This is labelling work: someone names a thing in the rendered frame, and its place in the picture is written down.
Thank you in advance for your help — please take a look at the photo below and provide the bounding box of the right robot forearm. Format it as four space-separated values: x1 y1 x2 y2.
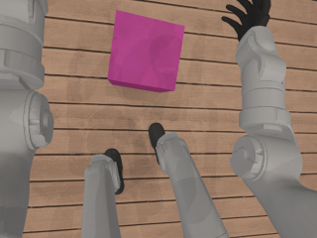
235 26 303 162

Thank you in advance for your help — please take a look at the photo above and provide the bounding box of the robot right shin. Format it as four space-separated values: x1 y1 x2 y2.
157 131 189 151

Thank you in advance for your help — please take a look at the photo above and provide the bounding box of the left robot forearm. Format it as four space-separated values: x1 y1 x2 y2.
0 0 49 91

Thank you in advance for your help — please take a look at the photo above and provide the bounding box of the robot left upper arm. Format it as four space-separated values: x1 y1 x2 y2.
0 88 54 238

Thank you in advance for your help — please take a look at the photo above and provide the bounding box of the left robot thigh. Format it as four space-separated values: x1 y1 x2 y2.
80 159 122 238

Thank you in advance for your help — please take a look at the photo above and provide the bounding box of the robot right hand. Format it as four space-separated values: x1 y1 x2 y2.
221 0 271 41

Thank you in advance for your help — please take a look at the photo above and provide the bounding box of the carton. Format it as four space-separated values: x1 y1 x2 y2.
107 10 185 93

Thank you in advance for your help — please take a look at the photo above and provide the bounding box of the robot right upper arm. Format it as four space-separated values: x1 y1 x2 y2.
230 133 317 238

